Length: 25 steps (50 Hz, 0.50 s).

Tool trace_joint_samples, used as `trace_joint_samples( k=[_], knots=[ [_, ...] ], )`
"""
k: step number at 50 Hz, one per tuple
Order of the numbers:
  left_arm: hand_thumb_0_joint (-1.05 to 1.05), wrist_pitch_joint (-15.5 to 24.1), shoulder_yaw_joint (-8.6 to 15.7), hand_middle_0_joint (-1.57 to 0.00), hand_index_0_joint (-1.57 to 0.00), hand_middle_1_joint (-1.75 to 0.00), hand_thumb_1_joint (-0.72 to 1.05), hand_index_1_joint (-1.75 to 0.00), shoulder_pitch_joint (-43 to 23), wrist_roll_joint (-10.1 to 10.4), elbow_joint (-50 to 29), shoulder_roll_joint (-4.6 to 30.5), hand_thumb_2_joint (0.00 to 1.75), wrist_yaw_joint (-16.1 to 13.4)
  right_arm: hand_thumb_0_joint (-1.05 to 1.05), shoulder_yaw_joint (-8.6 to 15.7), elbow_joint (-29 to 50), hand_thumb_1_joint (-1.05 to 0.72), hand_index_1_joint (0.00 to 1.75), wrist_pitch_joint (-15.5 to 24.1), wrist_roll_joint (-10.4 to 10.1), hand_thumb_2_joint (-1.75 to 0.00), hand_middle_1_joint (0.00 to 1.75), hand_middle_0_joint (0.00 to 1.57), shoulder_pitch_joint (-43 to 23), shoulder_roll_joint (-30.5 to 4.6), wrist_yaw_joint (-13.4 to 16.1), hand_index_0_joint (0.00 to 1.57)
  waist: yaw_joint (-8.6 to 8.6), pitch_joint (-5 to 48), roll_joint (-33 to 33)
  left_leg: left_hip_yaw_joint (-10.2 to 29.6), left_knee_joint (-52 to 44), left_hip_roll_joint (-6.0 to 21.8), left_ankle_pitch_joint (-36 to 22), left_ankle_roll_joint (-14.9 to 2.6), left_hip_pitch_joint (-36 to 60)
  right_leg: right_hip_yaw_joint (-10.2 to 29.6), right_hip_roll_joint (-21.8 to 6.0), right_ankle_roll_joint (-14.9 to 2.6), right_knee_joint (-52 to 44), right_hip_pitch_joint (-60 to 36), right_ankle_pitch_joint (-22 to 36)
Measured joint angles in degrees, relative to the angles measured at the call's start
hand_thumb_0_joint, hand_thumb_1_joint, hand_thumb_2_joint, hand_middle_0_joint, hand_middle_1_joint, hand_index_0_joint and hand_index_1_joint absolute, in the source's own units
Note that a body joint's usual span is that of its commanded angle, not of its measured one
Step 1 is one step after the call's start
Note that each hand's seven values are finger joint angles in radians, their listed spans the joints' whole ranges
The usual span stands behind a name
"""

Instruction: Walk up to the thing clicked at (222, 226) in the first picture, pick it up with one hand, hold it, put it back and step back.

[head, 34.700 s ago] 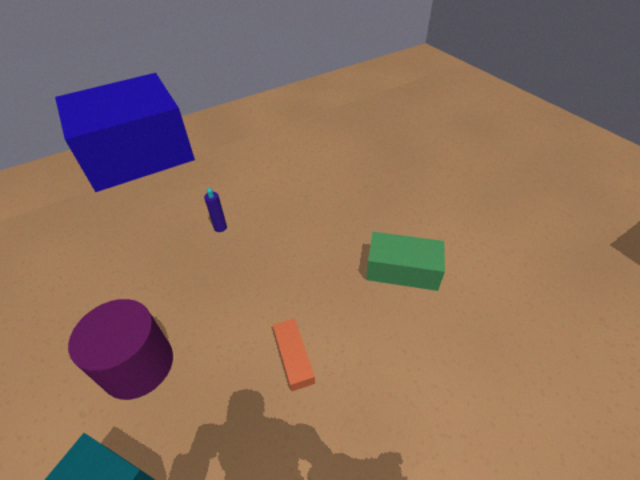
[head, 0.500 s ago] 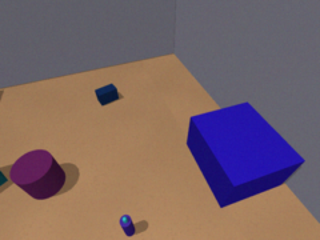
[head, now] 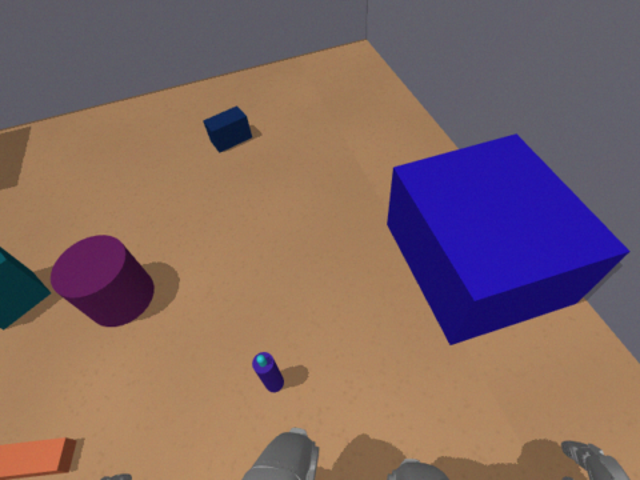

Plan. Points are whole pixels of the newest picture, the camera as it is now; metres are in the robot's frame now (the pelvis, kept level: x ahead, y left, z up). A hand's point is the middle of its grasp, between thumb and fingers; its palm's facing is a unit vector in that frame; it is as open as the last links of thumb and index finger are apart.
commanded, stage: walk up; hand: left
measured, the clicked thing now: (267, 371) +0.44 +0.23 -0.64
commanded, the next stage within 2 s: none
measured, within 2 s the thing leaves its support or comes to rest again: neither
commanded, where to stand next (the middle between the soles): +0.10 +0.03 m, yaw -1 degrees
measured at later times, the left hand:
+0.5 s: hand out of the picture +0.08 +0.29 -0.13, palm faces -0.02 -0.93 -0.38, open 7.4 cm
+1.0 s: hand (114, 479) +0.15 +0.34 -0.17, palm faces -0.02 -0.91 -0.42, open 7.4 cm
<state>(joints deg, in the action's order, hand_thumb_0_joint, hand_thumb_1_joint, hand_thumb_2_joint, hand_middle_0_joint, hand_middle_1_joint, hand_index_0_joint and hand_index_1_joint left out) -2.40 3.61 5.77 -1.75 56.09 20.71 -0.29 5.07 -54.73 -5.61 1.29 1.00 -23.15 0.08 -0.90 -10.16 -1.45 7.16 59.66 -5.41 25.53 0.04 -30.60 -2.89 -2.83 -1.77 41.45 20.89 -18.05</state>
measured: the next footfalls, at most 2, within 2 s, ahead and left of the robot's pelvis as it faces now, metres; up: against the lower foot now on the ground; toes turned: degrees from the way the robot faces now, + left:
left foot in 0.24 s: -0.02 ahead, +0.14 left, +0.00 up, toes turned +7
right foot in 0.54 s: +0.19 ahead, -0.11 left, +0.00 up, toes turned +0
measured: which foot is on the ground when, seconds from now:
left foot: up 0.00-0.22, down 0.24-0.54, up 0.56-0.84, down 0.86-1.00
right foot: down 0.00-0.24, up 0.26-0.52, down 0.54-0.86, up 0.88-1.00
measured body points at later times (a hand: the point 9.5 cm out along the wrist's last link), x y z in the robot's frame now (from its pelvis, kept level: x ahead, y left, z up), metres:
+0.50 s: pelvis +0.03 +0.01 +0.01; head +0.04 +0.01 +0.46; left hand +0.08 +0.34 -0.10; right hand +0.06 -0.32 -0.11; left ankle -0.06 +0.13 -0.72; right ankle +0.15 -0.11 -0.70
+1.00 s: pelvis +0.02 +0.05 -0.02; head +0.08 +0.08 +0.42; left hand +0.15 +0.39 -0.14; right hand +0.10 -0.27 -0.12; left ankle +0.06 +0.18 -0.72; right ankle +0.04 -0.10 -0.64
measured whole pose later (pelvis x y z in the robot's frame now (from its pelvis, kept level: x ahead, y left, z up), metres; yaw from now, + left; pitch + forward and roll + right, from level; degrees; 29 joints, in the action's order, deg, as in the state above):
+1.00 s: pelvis +0.02 +0.05 -0.02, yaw +0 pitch -2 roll +0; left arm -4.3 3.9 5.6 -0.5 47.1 26.2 -1.7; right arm 3.0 -49.2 -1.4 1.2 10.4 -21.1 1.4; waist 0.4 -11.4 3.6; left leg -0.7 48.7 2.2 21.5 0.2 -24.8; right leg 9.5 5.2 -1.1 75.9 34.9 -28.9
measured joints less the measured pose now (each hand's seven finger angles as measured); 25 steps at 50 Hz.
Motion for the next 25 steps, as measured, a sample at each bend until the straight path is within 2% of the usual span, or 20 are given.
trace_joint_samples(
  k=[2, 5, 9, 11, 12, 13, 14, 17, 21, 25],
  knots=[
    [0.0, 0.1, 0.1, -0.21, -0.21, -0.3, 0.9, -0.3, 0.8, -0.6, 0.4, -0.9, 0.89, -0.2, 0.01, 0.3, 0.3, -0.9, 0.3, 0.8, -0.2, -0.9, 0.3, 0.2, 2.1, -0.3, -0.7, 0.2, 0.01, 0.1, -0.9, 0.7, 5.5, -0.3, -1.2, 0.6, 0.3, -0.8, -0.1, -0.03, -3.1, -0.8, 2.0],
    [0.01, 1.1, 0.6, -0.21, -0.21, -0.3, 0.9, -0.3, 3.2, -1.5, -0.2, -1.3, 0.89, 0.5, 0.0, 0.1, -1.0, -0.9, 0.3, 1.7, 0.1, -0.9, 0.3, 0.2, 7.2, -0.1, -2.2, 0.2, -0.03, 2.4, -1.0, -2.0, 0.9, 2.0, 0.7, 1.33, 6.0, -2.1, -0.7, -0.35, -6.8, -2.4, 2.1],
    [0.01, 2.3, 1.3, -0.21, -0.21, -0.31, 0.9, -0.3, 7.2, -1.5, -2.5, 0.2, 0.89, 1.9, 0.01, -0.3, -2.5, -0.9, 0.3, 2.1, 0.9, -0.9, 0.3, 0.2, 13.4, 0.8, -3.5, 0.2, 0.17, 5.8, 1.4, -7.0, -16.3, 4.4, 5.3, 0.22, 16.4, -2.9, -2.3, -0.93, -10.1, -4.2, 3.6],
    [0.01, 1.8, 1.4, -0.21, -0.21, -0.31, 0.9, -0.3, 8.8, -1.3, -3.2, 1.4, 0.89, 2.3, 0.01, 0.0, -2.5, -0.9, 0.3, 3.2, 1.2, -0.9, 0.3, 0.21, 15.5, 0.7, -3.3, 0.2, 0.83, 6.7, 1.9, -9.0, -28.3, 5.1, 0.4, -0.76, 22.4, -2.9, -2.4, -0.1, -8.9, -4.0, 2.9],
    [0.01, 1.4, 1.4, -0.21, -0.21, -0.31, 0.9, -0.3, 9.4, -1.1, -3.4, 2.0, 0.89, 2.3, 0.01, 0.5, -2.3, -0.9, 0.3, 3.9, 1.5, -0.9, 0.3, 0.21, 16.2, 0.8, -3.0, 0.2, 1.35, 6.8, 2.4, -9.3, -32.7, 4.8, -4.5, -1.05, 24.4, -2.0, -2.3, 0.15, -5.6, -2.8, -1.5],
    [0.01, 0.8, 1.6, -0.21, -0.21, -0.31, 0.9, -0.3, 9.8, -0.8, -3.3, 2.6, 0.89, 2.2, 0.01, 0.7, -2.1, -0.9, 0.3, 4.4, 2.0, -0.9, 0.3, 0.21, 16.8, 1.1, -2.5, 0.2, 1.55, 6.9, 3.4, -9.8, -32.9, 4.2, -6.5, -1.0, 24.7, 0.6, -1.7, 0.41, -0.3, -0.8, -5.6],
    [0.01, 0.3, 1.7, -0.21, -0.21, -0.3, 0.9, -0.3, 10.2, -0.6, -3.0, 2.8, 0.89, 2.0, 0.01, 0.7, -1.8, -0.9, 0.3, 4.9, 2.0, -0.9, 0.3, 0.21, 17.5, 1.3, -2.3, 0.2, 2.08, 7.2, 3.7, -9.9, -32.4, 4.1, -6.4, -1.19, 24.7, 2.7, -0.4, 0.72, 4.5, 1.2, -7.4],
    [0.01, 0.6, 1.4, -0.21, -0.21, -0.3, 0.9, -0.3, 10.8, 0.3, -2.5, 3.6, 0.89, 2.6, 0.01, -0.1, -1.7, -0.9, 0.3, 6.2, 1.3, -0.9, 0.3, 0.21, 19.3, 1.7, -1.8, 0.2, 3.36, 7.3, 4.4, -9.5, -35.0, 4.3, -6.9, -1.58, 27.2, 6.8, 2.4, 0.96, 12.2, 5.4, -4.3],
    [0.01, 1.8, 1.0, -0.21, -0.21, -0.3, 0.9, -0.3, 11.6, 0.8, -2.9, 3.6, 0.89, 3.8, 0.01, -0.4, -0.4, -0.9, 0.3, 7.3, 1.1, -0.9, 0.3, 0.21, 20.0, 0.9, -1.9, 0.21, 3.19, 6.6, 4.0, -10.8, -37.4, 5.2, -6.9, -0.83, 30.6, 6.0, 1.2, 1.89, 7.9, 7.0, 0.8],
    [0.01, 3.0, 0.1, -0.21, -0.21, -0.3, 0.9, -0.3, 11.4, 0.9, -3.2, 2.9, 0.9, 3.6, 0.01, -0.4, 2.2, -0.9, 0.3, 6.6, 1.2, -0.9, 0.3, 0.21, 18.9, -0.5, -1.9, 0.2, 3.06, 5.7, 2.3, -12.1, -32.9, 6.4, -2.6, 0.19, 30.7, 3.5, -0.3, 1.49, -2.0, 3.6, 4.0]
  ],
)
